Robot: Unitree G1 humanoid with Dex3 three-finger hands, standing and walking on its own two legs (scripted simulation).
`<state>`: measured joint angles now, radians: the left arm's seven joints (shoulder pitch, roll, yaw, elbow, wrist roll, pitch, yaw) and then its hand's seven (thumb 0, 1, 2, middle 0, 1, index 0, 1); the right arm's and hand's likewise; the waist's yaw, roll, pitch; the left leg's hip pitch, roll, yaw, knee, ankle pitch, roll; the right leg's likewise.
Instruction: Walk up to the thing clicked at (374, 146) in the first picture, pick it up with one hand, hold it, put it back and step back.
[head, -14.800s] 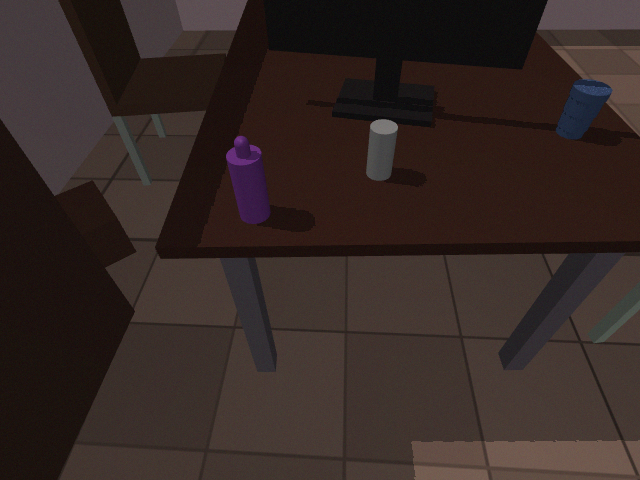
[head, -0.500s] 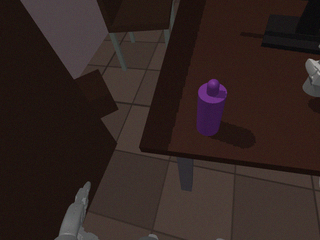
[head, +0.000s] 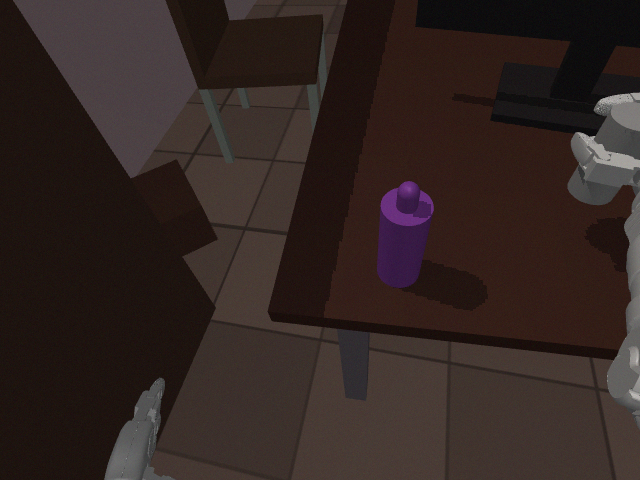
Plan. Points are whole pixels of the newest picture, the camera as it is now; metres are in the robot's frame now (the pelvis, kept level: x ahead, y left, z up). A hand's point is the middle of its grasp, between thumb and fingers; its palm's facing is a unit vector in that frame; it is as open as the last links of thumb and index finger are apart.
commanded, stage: lift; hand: right
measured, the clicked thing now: (612, 156) +0.49 -0.27 +0.13
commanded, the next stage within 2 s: hold in 1.16 s
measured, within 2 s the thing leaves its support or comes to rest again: neither
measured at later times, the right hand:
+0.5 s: hand out of the picture +0.40 -0.22 +0.22, palm faces +0.30 +0.95 +0.00, open 7.0 cm
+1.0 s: hand out of the picture +0.34 -0.20 +0.27, palm faces +0.29 +0.96 +0.00, open 7.0 cm
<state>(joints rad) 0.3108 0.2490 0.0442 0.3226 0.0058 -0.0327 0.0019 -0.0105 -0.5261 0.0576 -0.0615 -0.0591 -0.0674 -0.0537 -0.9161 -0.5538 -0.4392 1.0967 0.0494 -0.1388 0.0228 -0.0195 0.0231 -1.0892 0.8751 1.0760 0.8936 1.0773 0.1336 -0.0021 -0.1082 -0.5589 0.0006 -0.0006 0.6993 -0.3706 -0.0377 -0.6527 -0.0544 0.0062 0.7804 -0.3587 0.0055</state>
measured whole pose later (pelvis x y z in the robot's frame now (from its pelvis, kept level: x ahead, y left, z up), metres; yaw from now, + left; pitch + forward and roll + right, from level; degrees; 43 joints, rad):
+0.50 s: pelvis -0.01 +0.01 +0.02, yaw -1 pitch +3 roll +0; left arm 0.31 0.23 0.06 0.44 -0.03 -0.05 0.04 -0.01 -0.54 0.06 -0.06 -0.05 -0.06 -0.05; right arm -0.62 -0.35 -0.34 0.47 0.15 0.21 -0.01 -0.02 0.02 -1.09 0.88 1.06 0.90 1.06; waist 0.01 -0.04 -0.09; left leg -0.33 0.02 0.00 0.61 -0.34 -0.03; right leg -0.39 -0.03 0.00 0.62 -0.29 0.02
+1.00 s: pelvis -0.03 +0.02 +0.02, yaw -2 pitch -1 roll +0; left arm 0.28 0.24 0.06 0.52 -0.03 -0.10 0.06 -0.01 -0.53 0.05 -0.05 -0.05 -0.06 -0.04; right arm -0.56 -0.31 -0.34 0.17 0.18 0.50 -0.05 -0.02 0.02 -1.09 0.88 1.06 0.90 1.06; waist 0.00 -0.06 -0.06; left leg -0.24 0.03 0.01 0.56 -0.30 -0.02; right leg -0.29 -0.03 0.01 0.54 -0.22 0.03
